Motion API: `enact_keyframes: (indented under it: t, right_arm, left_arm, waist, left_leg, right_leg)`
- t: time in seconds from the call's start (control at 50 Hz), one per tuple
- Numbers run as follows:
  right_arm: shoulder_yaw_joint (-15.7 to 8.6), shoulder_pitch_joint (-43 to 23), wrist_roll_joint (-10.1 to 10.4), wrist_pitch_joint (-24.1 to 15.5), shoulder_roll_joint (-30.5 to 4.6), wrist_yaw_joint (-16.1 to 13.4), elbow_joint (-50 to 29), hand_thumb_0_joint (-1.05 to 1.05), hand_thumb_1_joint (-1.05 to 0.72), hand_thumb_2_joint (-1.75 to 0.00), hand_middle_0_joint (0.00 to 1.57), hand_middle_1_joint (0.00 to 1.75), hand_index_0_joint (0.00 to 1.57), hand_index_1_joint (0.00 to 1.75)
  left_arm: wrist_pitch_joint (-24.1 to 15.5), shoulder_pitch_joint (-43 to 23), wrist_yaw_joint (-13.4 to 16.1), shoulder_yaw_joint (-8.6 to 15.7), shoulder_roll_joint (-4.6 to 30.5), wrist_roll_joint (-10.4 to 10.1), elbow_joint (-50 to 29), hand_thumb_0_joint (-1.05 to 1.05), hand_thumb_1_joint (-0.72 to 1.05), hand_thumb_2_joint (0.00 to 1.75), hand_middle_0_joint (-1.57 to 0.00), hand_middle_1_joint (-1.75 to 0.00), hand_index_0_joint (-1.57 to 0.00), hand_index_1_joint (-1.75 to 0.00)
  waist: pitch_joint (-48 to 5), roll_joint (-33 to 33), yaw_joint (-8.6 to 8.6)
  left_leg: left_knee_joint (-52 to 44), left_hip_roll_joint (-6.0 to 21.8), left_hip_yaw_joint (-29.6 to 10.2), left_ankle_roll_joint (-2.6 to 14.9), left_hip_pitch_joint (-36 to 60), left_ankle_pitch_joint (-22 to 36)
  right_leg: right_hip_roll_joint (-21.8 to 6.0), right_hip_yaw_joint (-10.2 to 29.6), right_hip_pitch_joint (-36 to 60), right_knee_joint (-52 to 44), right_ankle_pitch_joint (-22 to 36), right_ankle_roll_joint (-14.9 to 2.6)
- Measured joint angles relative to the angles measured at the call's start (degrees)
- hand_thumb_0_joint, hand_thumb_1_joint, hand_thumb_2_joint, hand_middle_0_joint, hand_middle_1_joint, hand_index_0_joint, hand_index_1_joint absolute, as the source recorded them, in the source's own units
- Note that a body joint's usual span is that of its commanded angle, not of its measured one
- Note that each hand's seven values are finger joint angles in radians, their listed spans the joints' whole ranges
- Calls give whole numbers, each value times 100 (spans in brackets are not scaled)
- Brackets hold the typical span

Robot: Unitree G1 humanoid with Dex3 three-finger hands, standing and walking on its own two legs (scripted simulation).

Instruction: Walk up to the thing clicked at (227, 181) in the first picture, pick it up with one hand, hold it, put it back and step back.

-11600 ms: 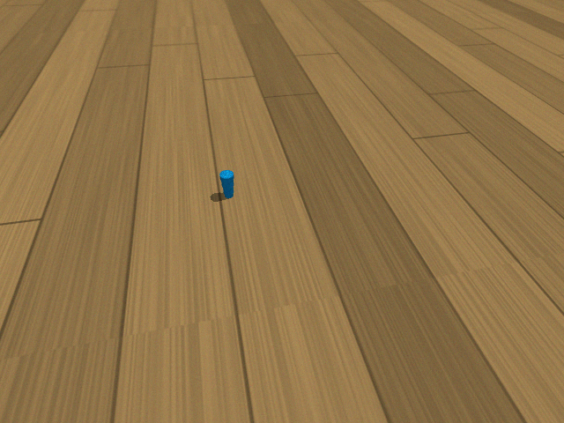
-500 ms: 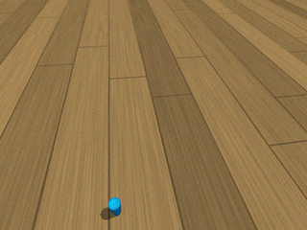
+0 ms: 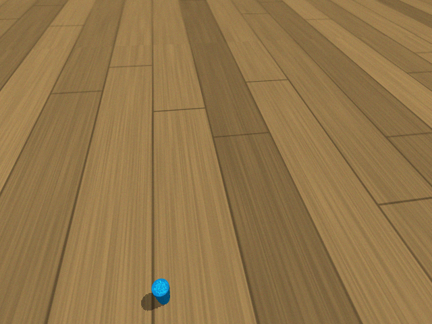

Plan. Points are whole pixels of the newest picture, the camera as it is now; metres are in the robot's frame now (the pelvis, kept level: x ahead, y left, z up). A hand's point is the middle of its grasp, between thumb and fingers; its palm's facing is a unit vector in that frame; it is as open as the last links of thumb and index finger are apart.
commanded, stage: stand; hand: left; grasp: from the side
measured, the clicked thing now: (162, 293) +0.43 +0.21 -0.71
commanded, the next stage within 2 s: go down in 0.02 s
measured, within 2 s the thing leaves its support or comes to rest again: neither
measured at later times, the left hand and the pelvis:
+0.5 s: hand out of the picture +0.15 +0.27 -0.17, palm faces +0.04 -0.94 -0.34, open 14.1 cm; pelvis -0.01 +0.00 -0.03, yaw +0 degrees
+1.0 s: hand out of the picture +0.15 +0.28 -0.20, palm faces +0.09 -0.94 -0.34, open 17.3 cm; pelvis +0.00 +0.01 -0.08, yaw +1 degrees
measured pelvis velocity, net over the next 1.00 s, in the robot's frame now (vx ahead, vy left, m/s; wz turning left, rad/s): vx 0.00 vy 0.01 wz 0.01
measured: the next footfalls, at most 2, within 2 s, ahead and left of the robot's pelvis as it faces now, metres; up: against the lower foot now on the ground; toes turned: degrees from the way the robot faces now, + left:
none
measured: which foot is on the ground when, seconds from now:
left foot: down 0.00-1.00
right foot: down 0.00-1.00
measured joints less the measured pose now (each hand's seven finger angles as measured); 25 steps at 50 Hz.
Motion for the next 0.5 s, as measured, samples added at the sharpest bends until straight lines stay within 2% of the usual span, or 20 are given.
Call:
enact_keyframes:
  t: [0.14, 0.18, 0.22, 0.3, 0.36, 0.44, 0.5]
  right_arm:
    - [-5, 8, 3, 10, 10, 6, -16, 1, -90, -90, 20, 30, 20, 30]
    - [23, 217, 165, -25, 30, -95, -511, 1, -91, -90, 20, 30, 20, 30]
    - [40, 352, 259, -137, 92, -171, -946, 1, -93, -90, 20, 30, 20, 30]
    - [-23, 428, 234, -188, 361, -224, -1494, 1, -95, -91, 20, 30, 20, 30]
    - [-77, 529, 175, -193, 545, -191, -1791, 1, -95, -91, 20, 30, 20, 30]
    - [-88, 739, 184, -165, 635, -171, -2123, 1, -94, -91, 20, 30, 20, 30]
    - [-80, 802, 194, -193, 620, -151, -2340, 1, -92, -90, 20, 30, 20, 30]
  left_arm:
    - [-14, 4, 4, 1, 13, -3, -10, 0, 90, 89, -21, -30, -20, -30]
    - [-44, 5, 62, 99, -36, -125, -308, 1, 88, 87, -21, -28, -21, -28]
    - [-145, -324, 97, 287, -120, -155, -298, 1, 83, 82, -19, -24, -19, -24]
    - [-89, -919, -50, 697, -100, 72, -310, 1, 66, 65, -13, -16, -12, -16]
    - [45, -1030, -179, 968, -15, 290, -515, 1, 50, 51, -8, -12, -8, -12]
    - [434, -832, -198, 1074, -7, 382, -960, 0, 28, 35, -5, -10, -5, -10]
    - [743, -645, -213, 1099, -16, 359, -1250, 0, 10, 27, -5, -9, -4, -9]
  waist:
    - [-11, -5, -9]
    - [-65, -6, -23]
    - [-15, -10, -30]
    - [-66, -87, -75]
    - [-207, -137, -137]
    - [-399, -90, -176]
    - [-517, -21, -198]
  left_leg:
    - [15, 5, -10, -1, -1, -4]
    - [245, -8, -46, 7, -299, -75]
    - [543, -21, -99, 10, -632, -159]
    - [1120, 7, -109, -11, -1343, -335]
    - [1521, 40, -84, -18, -1754, -508]
    - [1861, 59, -70, -8, -2015, -701]
    - [2187, 56, -78, 12, -2289, -866]
  right_leg:
    - [5, -10, 15, -13, 8, -1]
    - [0, -41, -273, 232, -82, -2]
    - [-4, -86, -587, 534, -190, -7]
    - [38, -76, -1307, 1124, -371, -21]
    - [78, -40, -1726, 1507, -520, -31]
    - [102, -19, -1961, 1773, -665, -17]
    - [105, -21, -2210, 2052, -809, 6]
